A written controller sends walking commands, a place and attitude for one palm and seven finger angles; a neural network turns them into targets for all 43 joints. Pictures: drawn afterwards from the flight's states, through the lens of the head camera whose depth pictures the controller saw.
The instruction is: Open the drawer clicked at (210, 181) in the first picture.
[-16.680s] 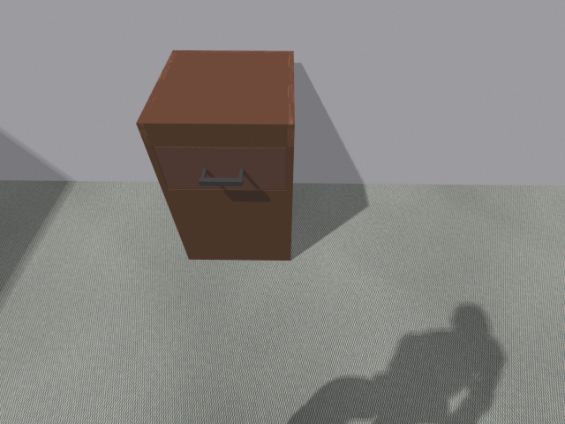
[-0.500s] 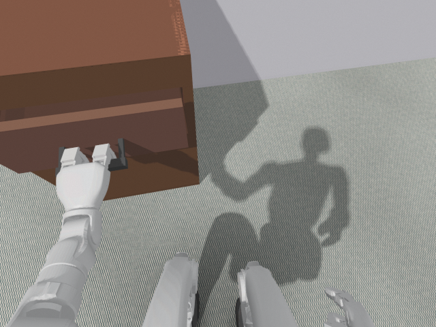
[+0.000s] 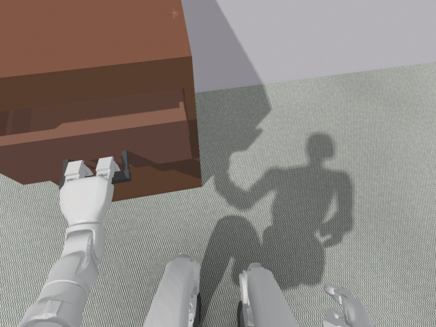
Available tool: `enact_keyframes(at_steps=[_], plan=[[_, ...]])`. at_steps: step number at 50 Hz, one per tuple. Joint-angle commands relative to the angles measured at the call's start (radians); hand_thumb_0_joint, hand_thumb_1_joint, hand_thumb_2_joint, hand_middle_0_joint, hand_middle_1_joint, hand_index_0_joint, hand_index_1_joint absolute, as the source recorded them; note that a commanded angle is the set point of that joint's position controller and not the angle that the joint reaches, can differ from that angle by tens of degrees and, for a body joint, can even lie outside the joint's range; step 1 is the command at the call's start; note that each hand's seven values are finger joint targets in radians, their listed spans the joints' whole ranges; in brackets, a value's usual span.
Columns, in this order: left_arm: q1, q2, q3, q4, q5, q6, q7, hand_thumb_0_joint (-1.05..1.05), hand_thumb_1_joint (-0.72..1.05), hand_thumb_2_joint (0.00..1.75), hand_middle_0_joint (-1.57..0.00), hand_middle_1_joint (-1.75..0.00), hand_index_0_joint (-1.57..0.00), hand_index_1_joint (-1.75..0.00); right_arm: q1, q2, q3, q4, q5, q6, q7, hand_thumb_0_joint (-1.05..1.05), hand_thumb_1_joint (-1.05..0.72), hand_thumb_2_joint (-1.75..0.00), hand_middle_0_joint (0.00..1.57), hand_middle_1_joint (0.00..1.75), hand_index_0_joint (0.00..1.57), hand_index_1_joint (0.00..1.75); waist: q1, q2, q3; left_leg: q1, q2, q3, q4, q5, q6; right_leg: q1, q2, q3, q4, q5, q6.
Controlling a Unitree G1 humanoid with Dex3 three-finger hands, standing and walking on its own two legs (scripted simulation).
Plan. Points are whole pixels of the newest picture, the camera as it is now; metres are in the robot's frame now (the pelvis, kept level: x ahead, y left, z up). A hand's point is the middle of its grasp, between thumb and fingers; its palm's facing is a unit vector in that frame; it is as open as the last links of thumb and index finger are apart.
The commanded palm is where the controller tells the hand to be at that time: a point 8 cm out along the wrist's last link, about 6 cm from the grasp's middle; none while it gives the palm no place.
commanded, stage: pull the drawer open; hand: left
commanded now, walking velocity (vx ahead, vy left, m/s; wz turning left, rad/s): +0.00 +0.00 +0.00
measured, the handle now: (96, 170) +0.39 +0.28 -0.07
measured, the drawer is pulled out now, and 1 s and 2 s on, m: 0.07 0.13 0.20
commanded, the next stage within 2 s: none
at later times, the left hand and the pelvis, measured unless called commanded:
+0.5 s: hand (101, 217) +0.31 +0.25 -0.09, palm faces -0.04 -0.08 -1.00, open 5.5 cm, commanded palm +0.27 +0.24 -0.04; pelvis +0.00 +0.00 +0.00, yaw +0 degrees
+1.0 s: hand (101, 235) +0.27 +0.24 -0.09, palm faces -0.06 -0.09 -0.99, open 5.6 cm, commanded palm +0.23 +0.24 -0.04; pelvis +0.00 +0.00 +0.00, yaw +0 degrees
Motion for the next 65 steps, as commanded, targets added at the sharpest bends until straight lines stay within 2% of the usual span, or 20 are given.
enact_keyframes(at_steps=[1, 4, 7, 10, 15, 16, 21, 27, 29, 31, 34, 37, 41, 46, 49, 51, 54, 56, 58, 65], plan=[[0.051, 0.124, 0.056, -0.134, -0.014, 0.014, 0.043, 0.0, 0.9, 0.9, -0.4, -1.35, -0.4, -1.35, 0.06, -0.15, -0.058, -0.097, 0.002, -0.027, -0.003, 0.0, -0.9, -0.9, 0.2, 0.3, 0.2, 0.3, 0.044, 0.02, -0.473, 0.493, 0.013, -0.04, -0.184, 0.444, -0.01, 0.203, -0.023, -0.028, -0.164, 0.458, -0.049], [0.069, 0.121, 0.056, -0.138, -0.016, 0.018, 0.045, 0.0, 0.9, 0.9, -0.4, -1.35, -0.4, -1.35, 0.053, -0.15, -0.057, -0.1, 0.004, -0.025, -0.006, 0.0, -0.9, -0.9, 0.2, 0.3, 0.2, 0.3, 0.04, -0.019, -0.466, 0.477, 0.013, -0.039, -0.179, 0.423, -0.007, 0.208, -0.022, -0.025, -0.166, 0.453, -0.045], [0.072, 0.124, 0.055, -0.175, -0.01, 0.019, 0.048, 0.0, 0.9, 0.9, -0.4, -1.35, -0.4, -1.35, 0.044, -0.148, -0.056, -0.104, 0.004, -0.025, -0.007, 0.0, -0.9, -0.9, 0.2, 0.3, 0.2, 0.3, 0.049, 0.025, -0.484, 0.506, 0.016, -0.041, -0.184, 0.439, -0.012, 0.196, -0.025, -0.028, -0.16, 0.451, -0.048], [0.083, 0.105, 0.038, -0.162, -0.006, 0.027, 0.052, 0.0, 0.9, 0.9, -0.4, -1.35, -0.4, -1.35, 0.038, -0.147, -0.056, -0.104, 0.005, -0.027, -0.008, 0.0, -0.9, -0.9, 0.2, 0.3, 0.2, 0.3, 0.039, 0.006, -0.439, 0.494, 0.017, -0.046, -0.191, 0.414, -0.011, 0.175, -0.023, -0.032, -0.168, 0.416, -0.048], [0.104, 0.097, 0.036, -0.171, -0.003, 0.028, 0.057, 0.0, 0.9, 0.9, -0.4, -1.35, -0.4, -1.35, 0.029, -0.145, -0.055, -0.107, 0.004, -0.031, -0.011, 0.0, -0.9, -0.9, 0.2, 0.3, 0.2, 0.3, 0.042, -0.02, -0.444, 0.488, 0.016, -0.044, -0.188, 0.407, -0.008, 0.183, -0.024, -0.029, -0.169, 0.416, -0.047], [0.106, 0.106, 0.044, -0.186, -0.005, 0.028, 0.056, 0.0, 0.9, 0.9, -0.4, -1.35, -0.4, -1.35, 0.027, -0.145, -0.055, -0.111, 0.002, -0.032, -0.011, 0.0, -0.9, -0.9, 0.2, 0.3, 0.2, 0.3, 0.052, 0.019, -0.456, 0.493, 0.014, -0.046, -0.192, 0.424, -0.012, 0.188, -0.026, -0.031, -0.164, 0.428, -0.051], [0.144, 0.086, 0.031, -0.196, -0.007, 0.037, 0.059, 0.0, 0.9, 0.9, -0.4, -1.35, -0.4, -1.35, 0.019, -0.142, -0.054, -0.117, 0.002, -0.031, -0.009, 0.0, -0.9, -0.9, 0.2, 0.3, 0.2, 0.3, 0.051, -0.005, -0.447, 0.493, 0.014, -0.047, -0.193, 0.424, -0.01, 0.195, -0.026, -0.032, -0.17, 0.43, -0.051], [0.196, 0.068, 0.008, -0.245, 0.007, 0.043, 0.063, 0.0, 0.9, 0.9, -0.4, -1.35, -0.4, -1.35, 0.008, -0.14, -0.053, -0.132, 0.002, -0.027, -0.008, 0.0, -0.9, -0.9, 0.2, 0.3, 0.2, 0.3, 0.061, 0.024, -0.466, 0.54, 0.017, -0.055, -0.202, 0.449, -0.016, 0.183, -0.027, -0.035, -0.165, 0.426, -0.054], [0.205, 0.059, 0.003, -0.237, 0.0, 0.049, 0.064, 0.0, 0.9, 0.9, -0.4, -1.35, -0.4, -1.35, 0.004, -0.138, -0.053, -0.13, 0.003, -0.027, -0.009, 0.0, -0.9, -0.9, 0.2, 0.3, 0.2, 0.3, 0.052, -0.013, -0.438, 0.516, 0.016, -0.05, -0.2, 0.425, -0.011, 0.189, -0.026, -0.034, -0.175, 0.422, -0.051], [0.213, 0.078, 0.022, -0.251, 0.001, 0.047, 0.064, 0.0, 0.9, 0.9, -0.4, -1.35, -0.4, -1.35, 0.001, -0.138, -0.052, -0.133, 0.001, -0.03, -0.011, 0.0, -0.9, -0.9, 0.2, 0.3, 0.2, 0.3, 0.062, -0.004, -0.447, 0.51, 0.014, -0.052, -0.199, 0.434, -0.012, 0.203, -0.025, -0.03, -0.17, 0.439, -0.055], [0.229, 0.055, -0.002, -0.246, 0.005, 0.045, 0.064, 0.0, 0.9, 0.9, -0.4, -1.35, -0.4, -1.35, -0.005, -0.134, -0.049, -0.132, 0.0, -0.031, -0.013, 0.0, -0.9, -0.9, 0.2, 0.3, 0.2, 0.3, 0.053, -0.014, -0.433, 0.498, 0.012, -0.044, -0.193, 0.414, -0.009, 0.197, -0.027, -0.028, -0.174, 0.433, -0.052], [0.254, 0.06, 0.004, -0.275, 0.009, 0.042, 0.07, 0.0, 0.9, 0.9, -0.4, -1.35, -0.4, -1.35, -0.011, -0.133, -0.049, -0.136, -0.002, -0.034, -0.012, 0.0, -0.9, -0.9, 0.2, 0.3, 0.2, 0.3, 0.067, 0.016, -0.452, 0.514, 0.011, -0.042, -0.194, 0.435, -0.011, 0.206, -0.028, -0.027, -0.169, 0.449, -0.055], [0.309, 0.072, 0.03, -0.277, 0.002, 0.038, 0.069, 0.0, 0.9, 0.9, -0.4, -1.35, -0.4, -1.35, -0.018, -0.129, -0.049, -0.14, -0.006, -0.035, -0.015, 0.0, -0.9, -0.9, 0.2, 0.3, 0.2, 0.3, 0.076, -0.025, -0.448, 0.481, 0.006, -0.037, -0.185, 0.441, -0.007, 0.243, -0.027, -0.016, -0.168, 0.493, -0.056], [0.337, 0.063, 0.02, -0.314, 0.01, 0.029, 0.072, 0.0, 0.9, 0.9, -0.4, -1.35, -0.4, -1.35, -0.03, -0.125, -0.046, -0.148, -0.008, -0.037, -0.016, 0.0, -0.9, -0.9, 0.2, 0.3, 0.2, 0.3, 0.08, 0.006, -0.449, 0.485, 0.004, -0.037, -0.182, 0.447, -0.009, 0.236, -0.029, -0.015, -0.16, 0.497, -0.059], [0.378, 0.046, 0.01, -0.323, 0.011, 0.03, 0.077, 0.0, 0.9, 0.9, -0.4, -1.35, -0.4, -1.35, -0.036, -0.122, -0.045, -0.153, -0.008, -0.035, -0.015, 0.0, -0.9, -0.9, 0.2, 0.3, 0.2, 0.3, 0.078, -0.021, -0.443, 0.498, 0.004, -0.037, -0.183, 0.437, -0.007, 0.232, -0.027, -0.013, -0.167, 0.49, -0.057], [0.392, 0.075, 0.044, -0.332, 0.01, 0.029, 0.079, 0.0, 0.9, 0.9, -0.4, -1.35, -0.4, -1.35, -0.04, -0.122, -0.045, -0.157, -0.01, -0.036, -0.018, 0.0, -0.9, -0.9, 0.2, 0.3, 0.2, 0.3, 0.088, -0.019, -0.434, 0.478, 0.003, -0.037, -0.182, 0.438, -0.009, 0.24, -0.026, -0.008, -0.161, 0.496, -0.061], [0.372, 0.038, 0.0, -0.351, 0.02, 0.028, 0.082, 0.0, 0.9, 0.9, -0.4, -1.35, -0.4, -1.35, -0.05, -0.119, -0.044, -0.158, -0.01, -0.038, -0.017, 0.0, -0.9, -0.9, 0.2, 0.3, 0.2, 0.3, 0.074, 0.008, -0.425, 0.493, 0.005, -0.037, -0.183, 0.412, -0.01, 0.206, -0.03, -0.015, -0.166, 0.454, -0.058], [0.402, 0.056, 0.024, -0.366, 0.023, 0.027, 0.087, 0.0, 0.9, 0.9, -0.4, -1.35, -0.4, -1.35, -0.054, -0.12, -0.045, -0.164, -0.014, -0.041, -0.02, 0.0, -0.9, -0.9, 0.2, 0.3, 0.2, 0.3, 0.089, 0.007, -0.436, 0.501, 0.006, -0.044, -0.185, 0.436, -0.011, 0.207, -0.027, -0.016, -0.157, 0.463, -0.062], [0.388, 0.035, -0.004, -0.377, 0.025, 0.029, 0.086, 0.0, 0.9, 0.9, -0.4, -1.35, -0.4, -1.35, -0.057, -0.119, -0.043, -0.163, -0.012, -0.04, -0.02, 0.0, -0.9, -0.9, 0.2, 0.3, 0.2, 0.3, 0.077, 0.005, -0.432, 0.511, 0.008, -0.046, -0.185, 0.422, -0.011, 0.189, -0.03, -0.019, -0.16, 0.445, -0.06], [0.437, 0.024, -0.013, -0.38, 0.025, 0.028, 0.085, 0.0, 0.9, 0.9, -0.4, -1.35, -0.4, -1.35, -0.072, -0.111, -0.038, -0.168, -0.013, -0.045, -0.026, 0.0, -0.9, -0.9, 0.2, 0.3, 0.2, 0.3, 0.082, -0.013, -0.413, 0.477, 0.002, -0.037, -0.185, 0.37, -0.008, 0.2, -0.03, -0.012, -0.17, 0.41, -0.061]])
